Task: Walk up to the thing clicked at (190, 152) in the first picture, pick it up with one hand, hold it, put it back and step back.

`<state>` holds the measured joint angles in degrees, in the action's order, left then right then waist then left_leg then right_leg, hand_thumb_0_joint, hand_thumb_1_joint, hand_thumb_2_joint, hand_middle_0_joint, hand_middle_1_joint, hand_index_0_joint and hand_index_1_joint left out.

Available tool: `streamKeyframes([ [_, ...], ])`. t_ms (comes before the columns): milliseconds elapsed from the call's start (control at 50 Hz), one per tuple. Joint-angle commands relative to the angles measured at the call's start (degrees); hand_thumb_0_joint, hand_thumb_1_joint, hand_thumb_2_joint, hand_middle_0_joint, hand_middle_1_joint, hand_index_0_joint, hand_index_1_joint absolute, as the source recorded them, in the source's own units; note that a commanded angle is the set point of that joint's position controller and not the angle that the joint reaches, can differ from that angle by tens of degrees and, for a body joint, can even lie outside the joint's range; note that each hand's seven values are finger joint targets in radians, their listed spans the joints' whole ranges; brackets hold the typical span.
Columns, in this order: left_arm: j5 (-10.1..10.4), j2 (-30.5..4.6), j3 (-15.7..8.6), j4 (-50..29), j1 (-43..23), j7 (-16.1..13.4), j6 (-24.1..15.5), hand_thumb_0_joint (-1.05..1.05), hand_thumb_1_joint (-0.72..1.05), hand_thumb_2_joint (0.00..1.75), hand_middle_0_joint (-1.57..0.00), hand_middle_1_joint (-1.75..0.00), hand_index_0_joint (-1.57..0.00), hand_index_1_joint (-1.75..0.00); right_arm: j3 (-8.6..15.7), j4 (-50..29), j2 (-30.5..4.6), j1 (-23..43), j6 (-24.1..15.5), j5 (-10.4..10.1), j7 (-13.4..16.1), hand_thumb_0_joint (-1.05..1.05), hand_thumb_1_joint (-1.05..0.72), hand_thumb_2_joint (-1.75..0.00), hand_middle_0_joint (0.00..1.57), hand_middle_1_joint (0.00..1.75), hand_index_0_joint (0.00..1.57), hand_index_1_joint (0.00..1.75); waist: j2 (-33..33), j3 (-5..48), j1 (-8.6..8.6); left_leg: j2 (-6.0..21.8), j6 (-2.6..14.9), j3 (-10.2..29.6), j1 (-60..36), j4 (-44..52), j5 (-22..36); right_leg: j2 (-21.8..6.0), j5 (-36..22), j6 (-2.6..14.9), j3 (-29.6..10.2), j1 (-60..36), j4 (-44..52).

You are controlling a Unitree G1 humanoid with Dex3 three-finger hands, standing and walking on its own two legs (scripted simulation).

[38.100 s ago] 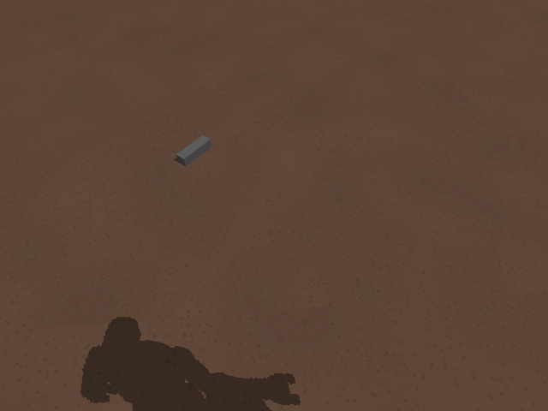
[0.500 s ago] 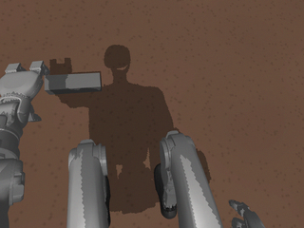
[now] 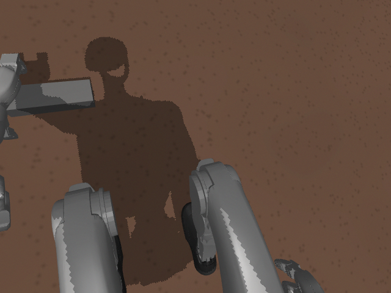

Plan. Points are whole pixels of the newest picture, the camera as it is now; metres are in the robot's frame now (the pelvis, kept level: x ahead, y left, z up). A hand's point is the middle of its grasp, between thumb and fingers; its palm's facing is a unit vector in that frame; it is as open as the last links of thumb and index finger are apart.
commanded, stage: rise first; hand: left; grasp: from above
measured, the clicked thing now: (51, 97) +0.56 +0.24 -0.33
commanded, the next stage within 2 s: approach in 1.94 s
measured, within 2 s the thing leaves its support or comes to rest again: neither
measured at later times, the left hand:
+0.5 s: hand (14, 99) +0.51 +0.28 -0.19, palm faces -0.46 -0.05 -0.89, open 14.1 cm
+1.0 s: hand (16, 97) +0.52 +0.28 -0.21, palm faces -0.45 -0.04 -0.89, open 14.0 cm
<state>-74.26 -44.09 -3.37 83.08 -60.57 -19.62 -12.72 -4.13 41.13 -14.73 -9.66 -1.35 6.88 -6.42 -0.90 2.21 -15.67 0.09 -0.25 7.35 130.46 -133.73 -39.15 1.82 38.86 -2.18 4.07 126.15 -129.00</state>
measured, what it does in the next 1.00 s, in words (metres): stands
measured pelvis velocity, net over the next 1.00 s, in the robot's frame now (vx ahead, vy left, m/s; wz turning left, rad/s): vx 0.00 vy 0.00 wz -0.06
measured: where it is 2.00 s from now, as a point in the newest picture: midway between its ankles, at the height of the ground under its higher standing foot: (159, 263)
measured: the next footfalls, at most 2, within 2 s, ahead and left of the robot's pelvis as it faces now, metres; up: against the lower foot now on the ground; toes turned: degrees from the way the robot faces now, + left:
none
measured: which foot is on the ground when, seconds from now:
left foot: down 0.00-1.00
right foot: down 0.00-1.00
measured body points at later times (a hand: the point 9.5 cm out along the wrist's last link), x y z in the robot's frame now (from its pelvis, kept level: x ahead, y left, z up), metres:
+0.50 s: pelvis +0.00 +0.00 -0.02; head +0.27 +0.07 +0.34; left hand +0.53 +0.28 -0.14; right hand +0.02 -0.27 -0.11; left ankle +0.08 +0.12 -0.32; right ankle +0.10 -0.13 -0.32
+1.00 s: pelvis +0.00 +0.00 -0.03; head +0.27 +0.08 +0.32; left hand +0.54 +0.28 -0.15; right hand +0.01 -0.26 -0.11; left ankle +0.08 +0.12 -0.32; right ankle +0.10 -0.12 -0.32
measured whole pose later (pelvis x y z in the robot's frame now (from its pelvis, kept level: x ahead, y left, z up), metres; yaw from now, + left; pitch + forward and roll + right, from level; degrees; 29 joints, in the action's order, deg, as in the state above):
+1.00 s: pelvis +0.00 +0.00 -0.03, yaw -3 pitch +33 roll -11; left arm -73.3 -51.4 -2.2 85.9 -65.3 -18.4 -11.6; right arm -10.1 38.0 -16.4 -10.4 -0.6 8.0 -7.7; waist -2.4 -2.5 -19.5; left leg 0.4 0.1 10.0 134.8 -140.1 -39.6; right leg 3.0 38.1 -2.8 6.2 129.5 -133.0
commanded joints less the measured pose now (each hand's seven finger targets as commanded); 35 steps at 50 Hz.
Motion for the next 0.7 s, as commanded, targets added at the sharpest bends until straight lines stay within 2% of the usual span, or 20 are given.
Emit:
streamKeyframes([
  [0,1.25,-14.09,-1.58,-8.09,-20.68,-2.67,1.16,0.0,-0.54,1.0,-0.05,-1.04,-0.07,-1.02,3.86,-0.5,-14.44,-12.99,0.16,0.46,0.33,0.0,-0.91,-0.9,0.2,0.3,0.2,0.3,20.14,41.01,-0.52,0.27,1.57,-4.14,-32.19,13.29,11.32,1.55,-13.27,4.28,5.03,-18.14,11.97],
  [60,1.63,-16.22,-2.09,-7.27,-21.0,-2.41,1.69,0.0,-0.54,1.0,-0.05,-1.03,-0.07,-1.02,3.37,-0.28,-14.88,-13.5,0.22,0.72,0.23,0.0,-0.91,-0.9,0.2,0.3,0.2,0.3,18.07,40.85,-0.87,0.23,2.14,-4.57,-28.95,11.61,11.27,1.66,-14.23,3.73,4.73,-20.58,12.1],
  [100,2.47,-15.52,-1.49,-6.78,-20.29,-1.84,1.95,0.0,-0.53,0.99,-0.06,-1.04,-0.07,-1.03,3.15,-0.53,-14.71,-13.53,0.22,0.82,0.16,0.0,-0.91,-0.9,0.2,0.3,0.2,0.3,17.42,39.62,-1.2,0.38,2.26,-4.56,-27.93,11.32,10.66,1.75,-13.88,3.64,4.79,-21.24,12.2],
  [140,2.71,-16.49,-1.46,-6.92,-21.25,-1.34,1.96,0.0,-0.54,1.0,-0.05,-1.04,-0.07,-1.03,2.7,-0.38,-15.14,-13.7,0.34,0.95,0.11,0.0,-0.9,-0.9,0.2,0.3,0.2,0.3,16.51,38.81,-1.84,0.41,2.52,-4.57,-26.0,10.61,10.07,1.93,-13.84,3.41,4.75,-21.96,12.41],
  [220,3.35,-17.14,-1.57,-7.31,-20.51,-0.67,1.84,0.0,-0.52,0.98,-0.05,-1.06,-0.08,-1.03,2.18,-0.55,-15.52,-13.91,0.52,1.09,0.07,0.0,-0.9,-0.9,0.2,0.3,0.2,0.3,17.56,39.6,-1.49,0.58,2.23,-4.16,-26.41,10.11,10.58,2.1,-14.01,3.53,5.12,-21.62,11.47],
  [260,2.95,-17.36,-1.38,-7.23,-20.55,-0.44,1.69,0.0,-0.52,0.98,-0.05,-1.05,-0.07,-1.03,1.89,-0.66,-15.55,-14.11,0.69,1.14,-0.07,0.0,-0.9,-0.9,0.2,0.3,0.2,0.3,18.17,38.97,-2.02,0.59,2.1,-4.0,-26.25,9.92,10.83,2.22,-14.27,3.66,5.4,-21.66,11.03],
  [300,2.78,-18.41,-1.82,-8.0,-21.01,-0.48,1.52,0.0,-0.54,0.99,-0.05,-1.04,-0.07,-1.02,1.81,-0.84,-15.91,-13.86,0.85,0.92,-0.18,0.0,-0.9,-0.9,0.2,0.3,0.2,0.3,19.25,38.87,-1.83,0.65,1.77,-3.49,-27.02,10.28,11.35,2.18,-14.22,3.93,5.83,-20.25,10.19],
  [400,2.36,-17.73,-1.33,-8.11,-20.71,-0.66,1.49,0.0,-0.52,0.98,-0.05,-1.04,-0.07,-1.02,1.18,-1.22,-16.26,-13.9,1.19,0.92,-0.44,0.0,-0.9,-0.9,0.2,0.3,0.2,0.3,21.69,38.52,-2.52,0.77,1.38,-2.93,-29.12,9.86,13.56,2.27,-15.91,4.05,6.42,-18.54,9.03],
  [420,2.65,-17.72,-1.37,-8.56,-21.39,-0.69,1.55,0.0,-0.59,1.04,-0.06,-1.0,-0.05,-1.01,1.29,-1.24,-16.56,-14.06,1.11,0.96,-0.54,0.0,-0.9,-0.9,0.2,0.3,0.2,0.3,22.03,37.92,-2.84,0.86,1.23,-2.44,-29.58,10.04,13.67,2.03,-15.95,4.09,6.61,-17.62,8.65],
  [500,2.48,-18.04,-1.07,-8.8,-21.68,-0.61,1.78,0.0,-0.53,0.98,-0.05,-1.03,-0.07,-1.02,0.73,-1.55,-16.42,-14.07,1.45,1.03,-0.76,0.0,-0.9,-0.9,0.2,0.3,0.2,0.3,23.13,39.08,-2.82,0.8,1.36,-2.97,-29.15,9.23,14.87,2.35,-17.24,3.94,6.54,-19.19,8.57],
  [540,2.48,-18.47,-1.1,-8.97,-21.42,-0.45,1.93,0.0,-0.54,1.0,-0.05,-1.03,-0.07,-1.02,0.66,-1.48,-16.42,-14.38,1.63,0.99,-0.87,0.0,-0.9,-0.9,0.2,0.3,0.2,0.3,21.45,39.04,-2.7,0.72,1.67,-3.26,-28.18,8.84,14.71,2.45,-17.53,3.79,6.27,-20.38,9.0],
  [580,2.97,-18.79,-1.18,-8.17,-22.36,-0.27,1.79,0.0,-0.53,0.99,-0.06,-1.03,-0.07,-1.01,0.49,-1.53,-16.65,-14.38,1.54,1.06,-0.84,0.0,-0.9,-0.9,0.2,0.3,0.2,0.3,20.94,37.65,-3.72,0.7,1.71,-3.04,-26.78,8.72,13.15,2.39,-16.29,3.67,6.46,-19.54,9.04],
  [620,3.04,-18.03,-0.25,-7.32,-22.4,0.1,1.57,0.0,-0.53,0.99,-0.05,-1.04,-0.07,-1.02,0.14,-1.59,-16.65,-13.99,1.51,1.27,-0.81,0.0,-0.9,-0.9,0.2,0.3,0.2,0.3,20.24,35.76,-4.11,0.81,1.92,-3.18,-24.99,8.24,11.06,2.57,-14.94,3.6,6.41,-19.42,9.51],
  [660,2.86,-18.7,-0.28,-7.08,-22.54,0.24,1.46,0.0,-0.53,0.99,-0.06,-1.03,-0.07,-1.02,-0.11,-1.88,-16.77,-14.13,1.47,1.27,-0.84,0.0,-0.9,-0.9,0.2,0.3,0.2,0.3,19.23,35.72,-4.4,0.76,2.08,-3.09,-24.11,7.86,10.67,2.57,-14.67,3.44,6.4,-20.14,9.58],
  [680,2.75,-19.12,-0.48,-7.79,-23.32,0.14,1.25,0.0,-0.53,0.99,-0.05,-1.04,-0.07,-1.02,-0.18,-1.75,-16.66,-14.08,1.48,1.38,-0.77,0.0,-0.9,-0.9,0.2,0.3,0.2,0.3,19.64,37.17,-4.0,0.81,2.0,-3.12,-24.68,7.74,10.97,2.73,-14.98,3.45,6.34,-20.55,9.52],
])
